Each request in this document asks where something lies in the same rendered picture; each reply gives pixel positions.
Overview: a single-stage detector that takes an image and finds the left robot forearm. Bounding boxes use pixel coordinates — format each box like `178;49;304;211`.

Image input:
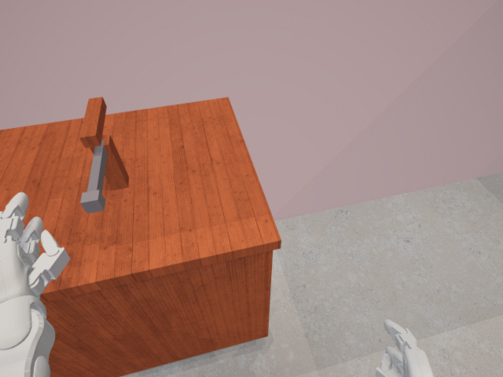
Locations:
0;295;55;377

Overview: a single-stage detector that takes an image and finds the tap lever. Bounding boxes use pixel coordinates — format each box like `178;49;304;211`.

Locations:
80;140;107;214

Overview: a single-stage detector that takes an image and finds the left robot hand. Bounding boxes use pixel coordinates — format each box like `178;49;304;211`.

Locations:
0;192;70;303

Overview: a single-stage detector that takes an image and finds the counter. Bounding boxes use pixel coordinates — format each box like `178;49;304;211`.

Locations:
0;97;281;377

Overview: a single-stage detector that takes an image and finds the right robot hand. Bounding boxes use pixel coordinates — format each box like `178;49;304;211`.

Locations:
376;320;435;377

